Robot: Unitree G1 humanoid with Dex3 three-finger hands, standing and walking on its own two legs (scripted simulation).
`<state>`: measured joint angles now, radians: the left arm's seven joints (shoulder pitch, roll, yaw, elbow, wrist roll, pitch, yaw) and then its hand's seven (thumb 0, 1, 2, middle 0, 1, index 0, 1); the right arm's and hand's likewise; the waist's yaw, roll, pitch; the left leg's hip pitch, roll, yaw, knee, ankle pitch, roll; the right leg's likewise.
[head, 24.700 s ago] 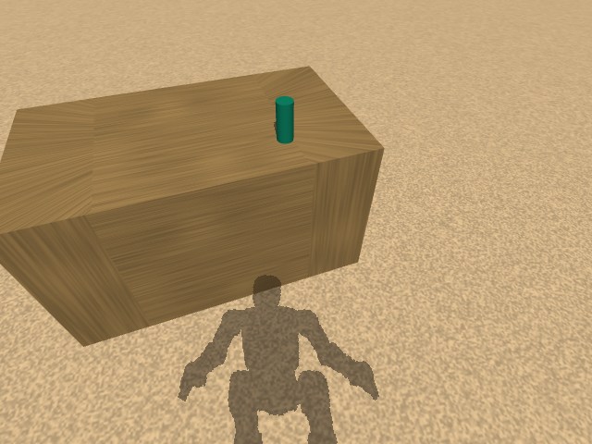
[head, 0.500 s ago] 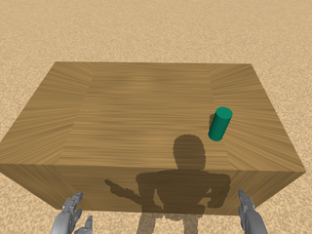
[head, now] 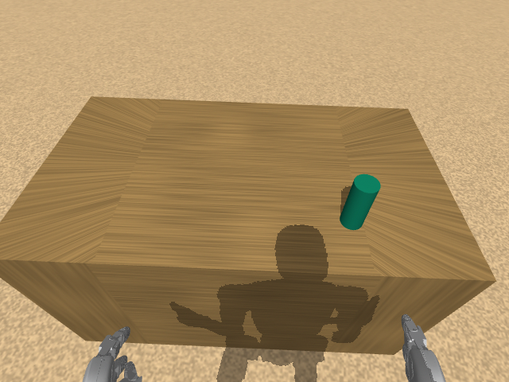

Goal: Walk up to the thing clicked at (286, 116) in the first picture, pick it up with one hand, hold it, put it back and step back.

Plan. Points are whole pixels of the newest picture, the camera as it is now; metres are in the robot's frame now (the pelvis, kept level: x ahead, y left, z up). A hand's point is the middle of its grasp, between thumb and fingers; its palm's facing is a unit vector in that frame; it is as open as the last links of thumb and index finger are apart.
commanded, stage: home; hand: right
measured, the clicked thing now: (358, 203) +0.51 -0.22 -0.06
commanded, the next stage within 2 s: stand in 1.86 s
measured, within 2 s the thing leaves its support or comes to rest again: neither
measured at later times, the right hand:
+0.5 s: hand (381, 378) +0.17 -0.18 -0.05, palm faces +0.13 +0.95 -0.29, open 17.4 cm
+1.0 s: hand (381, 377) +0.17 -0.18 -0.06, palm faces +0.12 +0.95 -0.28, open 17.4 cm
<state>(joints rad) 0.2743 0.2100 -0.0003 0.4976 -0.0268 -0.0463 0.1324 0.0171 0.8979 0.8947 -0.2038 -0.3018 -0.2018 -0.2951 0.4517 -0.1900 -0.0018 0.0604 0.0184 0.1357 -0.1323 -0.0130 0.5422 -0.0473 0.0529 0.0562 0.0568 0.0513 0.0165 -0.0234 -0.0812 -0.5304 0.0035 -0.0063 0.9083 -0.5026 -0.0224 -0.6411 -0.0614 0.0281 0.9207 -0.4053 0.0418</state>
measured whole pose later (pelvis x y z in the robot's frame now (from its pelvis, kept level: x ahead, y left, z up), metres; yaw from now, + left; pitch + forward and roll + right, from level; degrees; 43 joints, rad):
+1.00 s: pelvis +0.00 +0.00 +0.00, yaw +0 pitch +7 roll +1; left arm 0.26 0.21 -0.01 0.52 -0.01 -0.10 0.17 0.02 0.90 0.90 -0.20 -0.31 -0.20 -0.30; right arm 0.45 -0.19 0.01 0.02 0.01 0.23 -0.14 -0.01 0.53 -0.05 0.05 0.06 0.06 0.05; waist 0.02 -0.03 -0.09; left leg -0.53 0.00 0.00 0.91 -0.51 -0.02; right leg -0.65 -0.06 0.03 0.92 -0.41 0.04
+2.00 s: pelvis +0.00 -0.02 +0.03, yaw +0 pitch -1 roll +1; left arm 0.20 0.34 0.04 0.97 0.03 -0.01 -0.01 0.01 0.90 0.90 -0.20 -0.31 -0.20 -0.30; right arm 0.28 -0.35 -0.04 0.88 -0.04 -0.01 -0.01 -0.01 0.52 -0.06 0.05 0.06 0.06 0.05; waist 0.00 0.01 0.03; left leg -0.26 0.04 -0.03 0.68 -0.41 -0.05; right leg -0.37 -0.03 -0.01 0.71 -0.33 0.00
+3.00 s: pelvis +0.00 -0.01 +0.06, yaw +0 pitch -3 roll +0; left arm 0.11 0.33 0.01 1.18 0.01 -0.01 -0.01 0.01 0.90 0.89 -0.20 -0.30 -0.20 -0.30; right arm 0.15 -0.34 0.00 1.13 -0.02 -0.01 0.00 0.00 -0.91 -0.89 0.20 0.30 0.20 0.30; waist 0.01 0.00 0.06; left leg -0.08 0.04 -0.02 0.37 -0.24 -0.04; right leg -0.18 -0.03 -0.01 0.38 -0.16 0.02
